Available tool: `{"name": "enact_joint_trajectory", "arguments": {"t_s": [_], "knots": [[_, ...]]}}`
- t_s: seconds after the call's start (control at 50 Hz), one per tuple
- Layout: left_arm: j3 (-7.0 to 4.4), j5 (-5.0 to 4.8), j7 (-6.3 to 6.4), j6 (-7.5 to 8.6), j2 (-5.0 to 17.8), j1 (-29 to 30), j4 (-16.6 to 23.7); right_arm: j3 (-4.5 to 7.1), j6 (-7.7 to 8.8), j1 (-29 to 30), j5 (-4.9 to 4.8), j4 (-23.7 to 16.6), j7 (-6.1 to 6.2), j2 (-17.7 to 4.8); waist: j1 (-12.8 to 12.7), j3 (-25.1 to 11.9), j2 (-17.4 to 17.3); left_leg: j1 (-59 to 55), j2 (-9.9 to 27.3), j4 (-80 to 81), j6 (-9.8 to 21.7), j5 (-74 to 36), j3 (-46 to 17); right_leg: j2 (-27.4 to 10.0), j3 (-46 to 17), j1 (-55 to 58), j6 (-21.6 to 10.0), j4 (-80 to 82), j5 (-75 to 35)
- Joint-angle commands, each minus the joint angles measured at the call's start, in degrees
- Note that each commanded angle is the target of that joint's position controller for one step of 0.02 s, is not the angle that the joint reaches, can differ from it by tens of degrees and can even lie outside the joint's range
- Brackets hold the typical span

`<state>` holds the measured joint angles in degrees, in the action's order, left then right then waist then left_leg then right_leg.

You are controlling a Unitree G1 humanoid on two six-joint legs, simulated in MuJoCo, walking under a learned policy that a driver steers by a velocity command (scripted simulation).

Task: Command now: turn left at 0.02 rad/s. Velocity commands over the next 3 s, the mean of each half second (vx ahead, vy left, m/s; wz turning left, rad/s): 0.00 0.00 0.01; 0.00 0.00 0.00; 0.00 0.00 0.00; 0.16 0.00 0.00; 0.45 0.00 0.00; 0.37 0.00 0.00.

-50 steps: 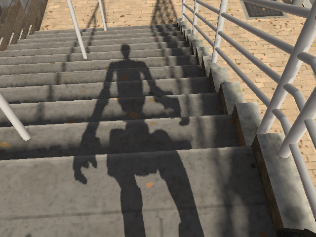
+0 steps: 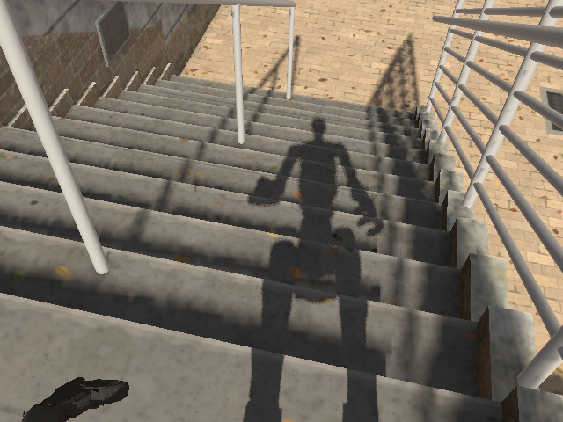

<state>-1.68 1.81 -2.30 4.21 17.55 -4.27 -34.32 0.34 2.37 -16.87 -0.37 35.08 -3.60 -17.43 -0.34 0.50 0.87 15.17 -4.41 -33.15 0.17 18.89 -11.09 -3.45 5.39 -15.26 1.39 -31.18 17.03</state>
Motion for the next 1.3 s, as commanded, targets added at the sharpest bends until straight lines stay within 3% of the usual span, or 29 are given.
{"name": "enact_joint_trajectory", "arguments": {"t_s": [0.02,0.06,0.08,0.1,0.14,0.18,0.4,0.42,0.66,1.3], "knots": [[-1.70,0.16,0.17,0.72,6.3,1.7,4.5,1.90,0.68,0.4,-0.03,-4.7,-0.27,-7.7,-0.8,-4.9,-1.4,8.4,4.8,6.7,0.8,-12.6,-1.8,-3.3,-2.5,12.5,-3.3,1.1,-15.1],[-1.61,0.15,0.22,0.77,6.4,1.5,4.4,1.77,0.64,0.4,0.01,-4.8,-0.37,-7.7,-0.5,-5.0,-1.4,7.5,4.8,6.4,0.6,-13.3,-1.4,-3.1,-2.4,11.9,-3.1,1.2,-15.2],[-0.61,-1.01,-0.56,0.86,3.8,-1.8,3.0,0.43,0.63,-0.1,0.21,-4.4,-0.69,-5.2,-0.5,-5.3,-1.9,6.7,5.2,7.8,-0.7,-11.0,-1.7,-3.5,-2.8,12.0,-1.8,1.7,-16.1],[-0.54,-0.94,-0.91,0.77,4.0,-2.1,2.6,0.27,0.45,-0.5,0.17,-4.1,-0.98,-5.1,-0.3,-4.2,-1.7,7.3,5.1,8.0,-1.0,-10.3,-1.5,-3.0,-2.5,12.1,-1.1,1.4,-16.0],[-0.99,-0.09,-0.80,0.88,5.6,-1.5,3.3,0.97,0.21,-0.7,0.59,-3.8,-1.27,-6.9,0.0,-4.8,-1.5,6.1,4.9,7.0,-1.3,-13.2,-0.4,-3.1,-2.9,12.1,-1.3,1.2,-17.3],[-0.84,0.17,-0.70,1.24,5.9,-2.4,2.6,0.86,0.46,0.2,0.62,-3.9,-0.93,-6.7,0.1,-5.1,-1.1,5.3,4.8,6.5,-1.4,-14.2,0.1,-3.0,-2.9,11.6,-1.5,1.5,-18.1],[0.18,-0.33,-0.72,1.12,4.7,-6.8,1.2,0.48,0.62,0.6,0.54,-2.5,-0.39,-5.7,-0.6,-3.3,-1.1,6.7,4.6,6.8,-1.0,-10.8,1.2,-2.9,-3.4,11.9,-1.8,1.7,-17.1],[0.36,-1.42,-0.43,0.88,4.3,-7.7,0.1,0.39,0.83,1.3,0.42,-2.8,-0.43,-6.1,-1.0,-3.6,-0.1,6.9,4.3,7.1,-0.7,-11.8,1.1,-2.4,-2.9,12.3,-1.7,1.4,-16.8],[0.68,-0.84,-0.37,0.47,5.0,-9.0,-2.7,0.22,0.60,0.6,0.30,-1.2,-0.01,-6.0,-0.6,-2.3,-0.9,5.1,3.9,7.0,-1.2,-13.0,2.4,-2.2,-2.7,10.7,-1.6,2.3,-17.4],[0.36,-1.09,-0.25,-1.69,4.4,-10.1,-9.4,0.55,-1.18,-1.0,0.26,4.7,-0.03,-5.8,-1.1,-0.5,-0.7,1.5,3.2,11.4,-1.2,-13.8,3.7,-1.2,-1.5,12.4,-1.0,6.3,-17.2]]}}
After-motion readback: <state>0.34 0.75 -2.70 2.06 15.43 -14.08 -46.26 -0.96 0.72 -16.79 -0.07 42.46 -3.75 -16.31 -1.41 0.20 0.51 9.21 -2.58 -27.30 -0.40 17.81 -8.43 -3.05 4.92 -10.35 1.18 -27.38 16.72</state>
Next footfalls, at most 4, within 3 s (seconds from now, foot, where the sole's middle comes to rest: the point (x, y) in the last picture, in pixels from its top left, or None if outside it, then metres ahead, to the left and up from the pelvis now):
2.28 right None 0.40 -0.11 -0.77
2.80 left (241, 383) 0.58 0.11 -0.77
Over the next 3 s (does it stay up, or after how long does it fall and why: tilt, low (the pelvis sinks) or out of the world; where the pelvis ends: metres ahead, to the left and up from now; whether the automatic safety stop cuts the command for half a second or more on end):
stays up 0.53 0.01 0.00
